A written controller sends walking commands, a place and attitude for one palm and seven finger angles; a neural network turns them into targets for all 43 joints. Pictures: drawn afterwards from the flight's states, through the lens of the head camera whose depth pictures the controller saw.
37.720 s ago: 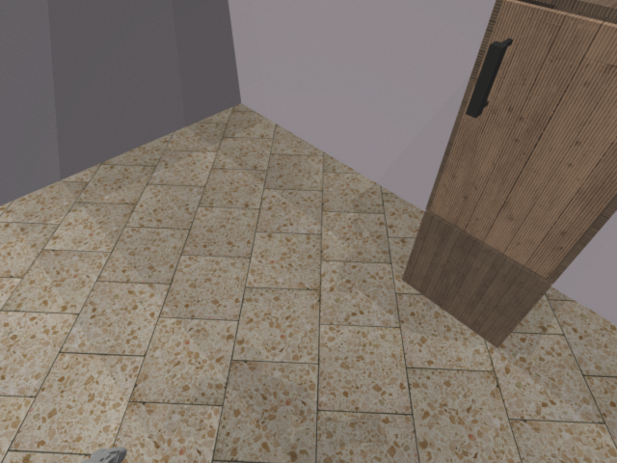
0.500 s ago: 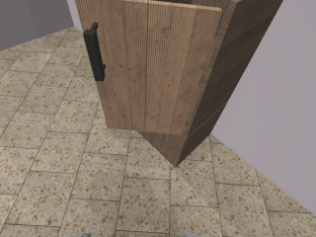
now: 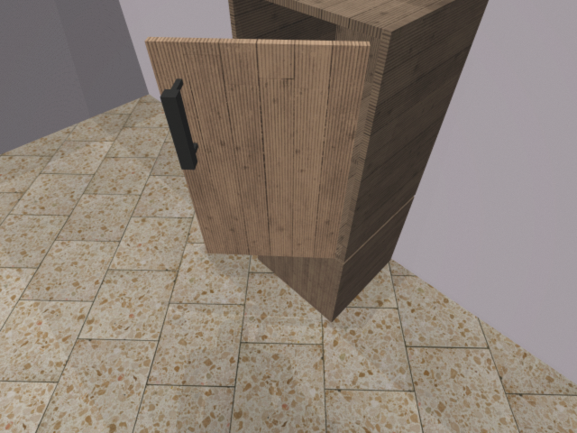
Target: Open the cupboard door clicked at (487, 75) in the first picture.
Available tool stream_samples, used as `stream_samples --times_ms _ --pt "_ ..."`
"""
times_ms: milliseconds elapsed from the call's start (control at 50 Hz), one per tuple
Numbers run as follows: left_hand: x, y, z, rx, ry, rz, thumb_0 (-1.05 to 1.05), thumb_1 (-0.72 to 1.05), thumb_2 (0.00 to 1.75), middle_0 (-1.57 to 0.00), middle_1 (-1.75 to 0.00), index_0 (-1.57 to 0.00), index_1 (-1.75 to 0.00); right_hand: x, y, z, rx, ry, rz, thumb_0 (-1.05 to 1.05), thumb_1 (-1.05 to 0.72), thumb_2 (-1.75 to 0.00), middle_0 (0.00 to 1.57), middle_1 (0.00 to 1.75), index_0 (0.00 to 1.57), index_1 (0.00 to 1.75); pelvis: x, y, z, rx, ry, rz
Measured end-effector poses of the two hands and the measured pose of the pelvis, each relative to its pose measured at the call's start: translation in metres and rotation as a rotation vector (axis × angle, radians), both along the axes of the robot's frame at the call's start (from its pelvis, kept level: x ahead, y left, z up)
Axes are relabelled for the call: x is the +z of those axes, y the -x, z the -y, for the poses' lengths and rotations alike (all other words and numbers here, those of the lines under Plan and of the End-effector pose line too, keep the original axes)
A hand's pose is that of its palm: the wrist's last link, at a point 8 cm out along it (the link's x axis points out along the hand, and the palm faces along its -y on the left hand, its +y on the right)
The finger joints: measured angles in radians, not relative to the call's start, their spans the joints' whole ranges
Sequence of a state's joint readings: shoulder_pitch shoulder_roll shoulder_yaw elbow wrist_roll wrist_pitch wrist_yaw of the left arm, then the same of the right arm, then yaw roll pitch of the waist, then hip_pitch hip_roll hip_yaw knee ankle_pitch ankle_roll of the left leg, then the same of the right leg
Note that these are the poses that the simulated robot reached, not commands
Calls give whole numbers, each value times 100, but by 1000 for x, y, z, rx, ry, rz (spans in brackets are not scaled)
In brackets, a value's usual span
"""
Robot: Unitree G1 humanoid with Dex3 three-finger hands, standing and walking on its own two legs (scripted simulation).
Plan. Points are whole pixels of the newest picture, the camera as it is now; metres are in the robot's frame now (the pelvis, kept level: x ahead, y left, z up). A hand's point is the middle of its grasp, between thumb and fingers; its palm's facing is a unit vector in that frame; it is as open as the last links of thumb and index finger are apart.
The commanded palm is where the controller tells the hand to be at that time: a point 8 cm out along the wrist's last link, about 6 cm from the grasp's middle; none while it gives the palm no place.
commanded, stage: come to a stop and stand still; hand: left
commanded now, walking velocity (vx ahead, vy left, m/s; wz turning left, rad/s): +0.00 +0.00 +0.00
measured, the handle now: (183, 125) +0.61 +0.22 +0.10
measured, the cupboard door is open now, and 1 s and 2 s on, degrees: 42 42 42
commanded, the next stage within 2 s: look again from close up in 0.22 s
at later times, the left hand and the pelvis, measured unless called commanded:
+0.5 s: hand out of the picture -0.02 +0.16 -0.18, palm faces +0.02 -0.98 -0.19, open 7.4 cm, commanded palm none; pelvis -0.01 +0.00 -0.01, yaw +1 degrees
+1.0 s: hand out of the picture +0.01 +0.17 -0.18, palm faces -0.01 -0.98 -0.19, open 7.4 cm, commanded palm none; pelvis +0.01 +0.00 -0.01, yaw -1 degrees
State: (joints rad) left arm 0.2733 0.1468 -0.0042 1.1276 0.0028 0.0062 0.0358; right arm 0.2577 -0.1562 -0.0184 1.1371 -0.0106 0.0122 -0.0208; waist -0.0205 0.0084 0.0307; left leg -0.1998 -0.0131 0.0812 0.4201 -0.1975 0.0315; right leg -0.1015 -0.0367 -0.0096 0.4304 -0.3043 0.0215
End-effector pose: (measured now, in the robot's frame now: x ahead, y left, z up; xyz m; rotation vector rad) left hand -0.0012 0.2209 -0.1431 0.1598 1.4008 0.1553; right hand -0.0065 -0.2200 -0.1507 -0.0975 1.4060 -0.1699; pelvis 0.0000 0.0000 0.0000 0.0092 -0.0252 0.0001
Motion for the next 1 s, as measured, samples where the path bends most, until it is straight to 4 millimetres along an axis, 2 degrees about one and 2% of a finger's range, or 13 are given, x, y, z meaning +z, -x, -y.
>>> stream_samples --times_ms 180,320,440,560,660,800,1000 --pt "-6 25 28 13 57 -40 1 91 90 -20 -30 -20 -30 4 37 1 -14 -4 -83 0 -91 -90 20 30 20 30 1 8 9 0 3 8" --pt "-7 36 37 31 74 -73 1 91 90 -20 -30 -20 -30 5 48 -2 -20 -4 -116 0 -91 -90 20 30 20 30 1 7 10 2 5 2" --pt "-9 32 25 4 43 -41 1 91 90 -20 -30 -20 -30 -3 28 -7 9 -19 -37 0 -91 -90 20 30 20 30 -6 9 4 11 27 -13" --pt "-5 14 3 6 -8 21 1 91 90 -20 -30 -20 -30 -10 5 -9 38 -15 29 2 -93 -90 20 30 20 30 -9 5 -3 9 16 -5" --pt "-2 0 -9 -11 -31 52 1 91 90 -19 -30 -20 -30 -8 -7 -4 40 -3 64 2 -94 -90 20 30 20 30 -8 2 -5 -2 4 -8" --pt "-2 -10 -10 -29 -22 53 1 91 90 -19 -30 -20 -30 0 -18 3 48 17 76 1 -93 -90 20 30 20 30 -6 0 -3 -11 0 -19" --pt "-8 -12 -3 -33 9 29 1 91 90 -19 -30 -20 -30 5 -32 10 54 39 76 0 -91 -90 20 30 20 30 -5 -6 1 -19 2 -22"
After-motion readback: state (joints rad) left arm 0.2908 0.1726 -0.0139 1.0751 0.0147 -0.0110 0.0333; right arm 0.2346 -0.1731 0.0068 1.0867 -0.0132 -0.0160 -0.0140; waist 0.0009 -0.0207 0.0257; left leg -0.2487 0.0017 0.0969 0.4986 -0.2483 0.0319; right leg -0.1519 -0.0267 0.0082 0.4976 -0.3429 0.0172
